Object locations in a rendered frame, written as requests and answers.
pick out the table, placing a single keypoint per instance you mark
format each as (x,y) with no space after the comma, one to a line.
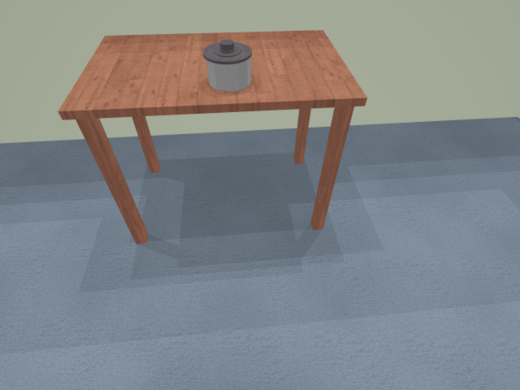
(166,74)

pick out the lid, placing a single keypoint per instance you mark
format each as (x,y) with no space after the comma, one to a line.
(239,54)

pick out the pot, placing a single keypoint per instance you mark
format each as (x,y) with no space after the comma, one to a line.
(229,77)

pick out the knob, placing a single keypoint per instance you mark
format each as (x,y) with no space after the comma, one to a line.
(226,44)

